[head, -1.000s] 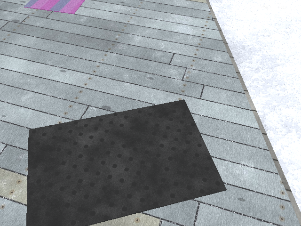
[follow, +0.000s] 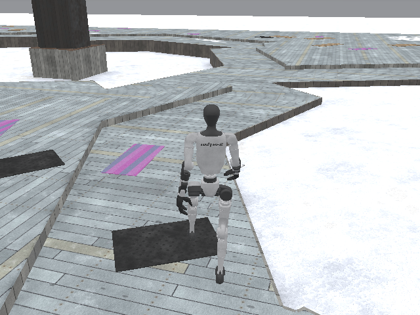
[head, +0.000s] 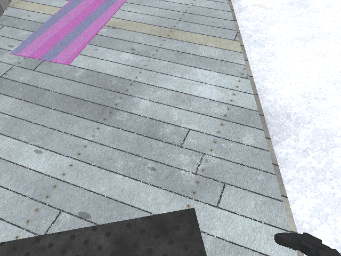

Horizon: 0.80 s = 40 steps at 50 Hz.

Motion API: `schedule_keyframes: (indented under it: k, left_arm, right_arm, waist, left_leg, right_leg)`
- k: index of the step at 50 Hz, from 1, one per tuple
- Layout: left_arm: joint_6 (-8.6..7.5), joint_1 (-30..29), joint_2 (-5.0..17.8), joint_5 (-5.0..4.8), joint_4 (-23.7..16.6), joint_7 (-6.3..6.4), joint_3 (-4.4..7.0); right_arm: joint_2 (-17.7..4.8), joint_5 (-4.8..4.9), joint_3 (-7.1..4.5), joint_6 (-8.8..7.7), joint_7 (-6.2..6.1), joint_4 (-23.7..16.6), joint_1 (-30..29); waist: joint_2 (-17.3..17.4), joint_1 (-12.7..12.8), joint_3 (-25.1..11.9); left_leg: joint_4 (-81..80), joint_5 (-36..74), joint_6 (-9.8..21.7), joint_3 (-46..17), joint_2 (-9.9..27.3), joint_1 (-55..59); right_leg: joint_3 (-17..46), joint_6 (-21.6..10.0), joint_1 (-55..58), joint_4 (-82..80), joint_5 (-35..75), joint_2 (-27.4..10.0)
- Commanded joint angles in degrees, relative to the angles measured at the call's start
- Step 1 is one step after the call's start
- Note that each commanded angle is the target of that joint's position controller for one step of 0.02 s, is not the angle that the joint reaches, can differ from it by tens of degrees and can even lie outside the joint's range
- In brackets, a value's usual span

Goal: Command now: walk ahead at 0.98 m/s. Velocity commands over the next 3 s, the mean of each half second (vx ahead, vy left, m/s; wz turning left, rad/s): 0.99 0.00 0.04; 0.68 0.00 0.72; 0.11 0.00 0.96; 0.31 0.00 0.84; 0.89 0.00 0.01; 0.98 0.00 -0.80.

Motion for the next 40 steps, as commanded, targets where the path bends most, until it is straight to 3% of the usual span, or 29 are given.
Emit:
schedule_keyframes:
  k: [1,3,5,6,7,8,9,10,11,12,13,14,15,17,21,23,26,28,29,30,31,32,33,34,35,36,37,38,40]
  left_arm:
    - [0.37,3.31,9.29,-0.23,-1.73,1.01,1.72]
    - [0.96,2.45,10.87,0.22,-2.18,1.10,2.16]
    - [1.74,2.78,12.97,1.92,-2.07,1.33,2.93]
    - [2.49,2.15,13.82,3.04,-2.09,1.35,3.30]
    - [3.21,-2.64,14.92,3.45,-3.29,1.16,3.66]
    - [2.70,-6.08,12.80,3.85,-6.15,0.97,2.92]
    - [0.20,3.11,1.09,1.06,-6.14,-0.78,0.07]
    - [-2.36,-3.31,8.64,-2.33,-7.36,-1.29,1.70]
    - [-3.04,-13.00,11.67,-4.67,-11.59,-1.19,2.49]
    - [-3.21,-17.41,9.98,-3.86,-13.50,-1.04,1.90]
    - [-2.62,-18.54,8.88,-2.45,-13.67,-0.95,2.21]
    - [-1.48,-15.97,7.54,-1.97,-13.33,-1.36,2.15]
    - [-0.41,-14.25,6.14,-1.67,-12.98,-1.44,1.99]
    - [1.00,-15.72,4.87,-1.28,-14.23,-0.87,1.36]
    - [0.18,-27.98,7.30,0.82,-18.88,-0.58,1.41]
    - [-0.69,-33.90,6.78,0.10,-20.54,-1.42,1.29]
    - [-1.30,-38.53,9.45,-1.27,-22.34,-2.08,2.36]
    - [-1.69,-34.66,12.33,-1.40,-21.91,-2.20,3.75]
    - [-1.57,-26.97,14.94,-1.94,-20.40,-1.90,5.20]
    - [-1.14,-14.63,17.13,-2.51,-18.16,-1.24,6.42]
    - [-0.28,-2.47,23.15,-1.51,-16.12,-0.03,7.59]
    - [-0.47,-0.18,25.77,0.71,-14.31,-1.28,8.28]
    - [-0.76,-4.67,17.92,0.76,-15.29,-1.72,6.74]
    - [-0.72,-9.13,14.29,0.83,-15.56,-1.55,5.85]
    - [-0.60,-14.01,13.02,1.73,-15.43,-1.62,5.45]
    - [-0.71,-17.27,11.19,2.58,-15.13,-1.87,5.23]
    - [-0.54,-20.16,8.98,2.88,-14.47,-1.76,4.76]
    - [-0.71,-21.83,7.47,2.38,-13.97,-1.79,4.64]
    - [-0.96,-25.52,9.73,1.19,-14.07,-1.12,5.30]
  right_arm:
    - [-2.05,0.63,-0.63,-1.94,2.01,-6.71,-13.06]
    - [-2.87,0.82,-1.08,-2.44,2.72,-7.92,-14.10]
    - [-5.86,1.01,-2.33,-2.23,2.27,-8.63,-11.22]
    - [-8.45,1.33,-3.53,-1.76,1.65,-6.99,-3.55]
    - [-11.10,1.57,-4.82,-1.01,0.65,-2.67,11.52]
    - [-15.00,0.42,-5.61,0.10,-0.73,1.18,26.55]
    - [-16.56,-0.61,-6.34,-0.84,-0.19,2.47,29.96]
    - [-10.64,-1.38,-5.38,-0.62,-0.71,5.31,30.19]
    - [-7.78,-2.19,-4.53,-0.76,-1.05,5.34,26.36]
    - [-5.61,-2.76,-3.75,-1.32,-0.30,5.99,22.40]
    - [-3.58,-3.04,-3.05,-1.90,0.11,5.97,18.36]
    - [-2.25,-3.48,-2.47,-1.88,0.18,6.10,15.58]
    - [-1.69,-2.71,-2.24,-1.66,0.24,6.54,14.17]
    - [-3.56,-1.19,-2.37,-1.71,0.07,7.50,13.71]
    - [-6.44,-0.74,-2.83,-2.82,-1.49,7.87,17.46]
    - [-8.49,0.19,-3.21,-2.91,-2.17,8.33,22.10]
    - [-10.24,0.44,-3.68,-1.45,-2.99,8.91,25.80]
    - [-10.64,-0.40,-3.90,0.21,-3.36,9.34,26.59]
    - [-11.34,-1.78,-3.98,0.99,-3.22,9.43,26.35]
    - [-11.45,-3.08,-3.70,1.57,-3.05,8.58,23.75]
    - [-5.65,-4.72,-2.01,1.07,-2.89,5.89,24.70]
    - [3.72,0.71,0.00,-0.52,-2.02,5.12,36.04]
    - [-3.31,3.32,-1.34,-0.73,-2.74,5.18,30.42]
    - [-5.86,3.34,-2.16,-0.58,-3.18,2.77,21.06]
    - [-6.28,1.77,-2.47,-0.05,-3.58,1.45,16.26]
    - [-6.75,-0.12,-3.37,0.56,-3.47,1.01,15.20]
    - [-6.08,0.65,-3.97,1.93,-2.96,1.18,18.42]
    - [-5.08,1.25,-4.18,3.30,-2.65,0.90,19.06]
    - [-3.42,0.81,-3.85,4.97,-2.32,-1.22,16.59]
  waist:
    - [-2.97,-0.16,12.29]
    - [-6.02,-1.40,10.89]
    - [-11.14,-4.68,6.19]
    - [-14.13,-9.08,1.55]
    - [-15.27,-16.83,-5.41]
    - [-9.85,-21.10,-16.10]
    - [16.15,-13.89,-27.65]
    - [12.21,-16.60,-25.06]
    - [9.73,-15.41,-12.70]
    - [-2.32,-12.08,-5.82]
    - [-5.48,-8.46,-2.19]
    - [-3.98,-4.88,0.32]
    - [-2.39,-2.84,2.38]
    - [-0.29,-1.02,7.38]
    - [-1.90,-4.25,10.34]
    - [-2.84,-6.90,9.82]
    - [-0.98,-8.09,10.90]
    - [1.73,-5.28,8.04]
    - [3.41,-0.84,2.45]
    - [4.77,6.65,-4.84]
    - [-5.31,8.51,-17.01]
    - [-32.02,1.02,-28.85]
    - [-21.95,2.47,-20.90]
    - [-14.71,3.12,-10.35]
    - [-4.28,1.11,-4.00]
    - [-4.88,-1.67,-1.10]
    - [-7.00,-5.23,-1.42]
    - [-8.10,-6.35,-0.08]
    - [-8.70,-7.76,4.63]
  left_leg:
    - [-11.55,1.10,0.56,1.76,-2.18,2.25]
    - [-14.90,-3.32,1.78,4.23,-5.47,7.55]
    - [-13.44,-11.23,3.08,7.05,-9.79,13.88]
    - [-12.79,-14.95,4.38,6.92,-11.05,21.49]
    - [-13.93,-13.58,6.50,4.61,-9.36,38.60]
    - [-7.14,-24.74,9.04,-9.41,2.09,64.34]
    - [-16.84,-47.72,22.55,-45.68,17.67,87.78]
    - [-26.81,-55.31,18.87,-51.75,15.05,84.89]
    - [-27.58,-47.55,15.21,-40.23,12.99,75.62]
    - [-29.89,-38.33,13.60,-33.17,10.96,62.80]
    - [-30.92,-33.43,12.65,-27.20,8.37,52.77]
    - [-32.34,-33.02,12.15,-23.27,6.49,44.95]
    - [-34.00,-33.15,12.08,-20.84,5.69,39.71]
    - [-37.61,-32.06,11.83,-16.51,5.45,31.47]
    - [-38.44,-20.93,8.98,-6.88,0.51,25.53]
    - [-40.32,-21.38,8.33,-6.62,0.59,24.87]
    - [-37.54,-20.46,7.46,-10.17,4.37,38.92]
    - [-29.47,-8.05,6.06,-11.74,6.25,47.93]
    - [-19.82,1.88,5.01,-11.44,5.20,48.95]
    - [-4.59,4.32,2.78,-9.64,2.90,41.41]
    - [18.52,-12.63,1.12,-7.78,-1.27,27.82]
    - [38.54,-39.10,-0.23,-10.78,-8.35,11.06]
    - [44.03,-36.51,0.87,-12.63,-4.55,4.90]
    - [45.22,-33.25,0.56,-10.08,-2.82,1.03]
    - [42.69,-30.72,-0.22,-9.02,0.02,3.96]
    - [38.08,-30.95,-0.71,-9.25,1.61,8.87]
    - [35.48,-31.46,-1.37,-9.27,3.15,12.64]
    - [32.95,-31.59,-1.42,-8.36,3.87,14.51]
    - [28.00,-30.39,-2.74,-5.74,3.76,12.65]
  right_leg:
    - [3.80,-4.24,-3.14,-7.02,24.10,-14.73]
    - [2.31,-3.44,1.24,-2.47,44.68,-15.29]
    - [2.32,-3.18,7.12,7.00,73.22,-16.70]
    - [2.74,-3.47,8.41,16.98,83.69,-17.35]
    - [1.60,-3.05,2.07,32.92,86.36,-16.95]
    - [2.53,-3.33,-17.79,53.35,65.05,-14.02]
    - [8.78,0.75,-44.49,79.84,3.09,0.52]
    - [14.96,-2.55,-51.91,82.16,-2.79,-1.87]
    - [12.96,-4.03,-55.44,81.50,-2.41,-5.27]
    - [11.46,-4.60,-53.50,77.26,-0.26,-7.25]
    - [11.14,-4.32,-50.19,72.37,2.10,-9.49]
    - [11.11,-3.74,-46.80,70.66,3.19,-11.19]
    - [10.40,-2.94,-45.76,69.05,2.69,-12.16]
    - [8.86,-0.62,-47.58,64.31,2.93,-14.48]
    - [4.96,2.01,-44.06,42.58,24.81,-13.87]
    - [2.98,3.09,-34.49,31.32,32.88,-10.40]
    - [4.73,4.33,-36.09,20.72,30.45,-8.07]
    - [4.86,3.49,-33.85,19.44,23.26,-6.24]
    - [4.02,2.11,-25.50,21.41,17.14,-4.51]
    - [3.64,1.25,-10.02,25.39,13.64,-5.91]
    - [19.33,0.74,9.32,28.09,2.76,-19.01]
    - [53.93,-8.62,23.40,9.84,-26.11,-29.62]
    - [54.10,-6.01,17.99,3.83,-32.87,-27.99]
    - [41.59,-4.37,9.78,5.54,-18.25,-27.12]
    - [30.04,-4.04,-1.10,7.29,4.23,-25.66]
    - [20.01,-3.41,-9.66,10.11,27.90,-23.05]
    - [13.08,-3.46,-13.22,9.95,31.93,-21.47]
    - [8.83,-2.78,-16.36,8.49,34.07,-20.05]
    - [2.06,-4.14,-20.84,5.49,40.96,-20.16]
